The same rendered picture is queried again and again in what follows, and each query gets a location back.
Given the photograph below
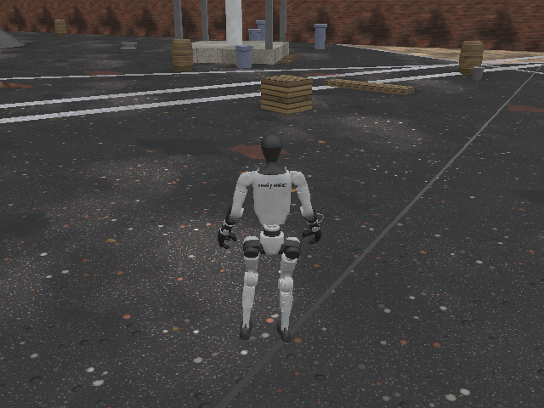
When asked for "robot left upper arm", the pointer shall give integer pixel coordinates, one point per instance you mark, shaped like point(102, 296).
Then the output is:
point(244, 180)

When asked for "left robot forearm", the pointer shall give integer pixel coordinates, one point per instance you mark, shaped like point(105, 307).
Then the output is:
point(228, 224)

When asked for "right robot hand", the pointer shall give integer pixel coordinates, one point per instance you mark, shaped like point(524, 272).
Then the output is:
point(317, 234)

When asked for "robot right shin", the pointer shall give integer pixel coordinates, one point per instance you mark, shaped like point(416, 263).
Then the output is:
point(286, 299)

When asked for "robot head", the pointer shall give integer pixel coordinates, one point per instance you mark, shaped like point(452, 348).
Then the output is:
point(271, 145)

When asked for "left robot hand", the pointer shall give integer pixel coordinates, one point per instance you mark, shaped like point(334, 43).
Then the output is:
point(221, 239)

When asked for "right robot forearm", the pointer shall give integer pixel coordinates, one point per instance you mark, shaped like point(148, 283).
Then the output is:
point(313, 221)

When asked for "robot right upper arm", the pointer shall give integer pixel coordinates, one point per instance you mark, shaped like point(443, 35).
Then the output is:
point(302, 192)

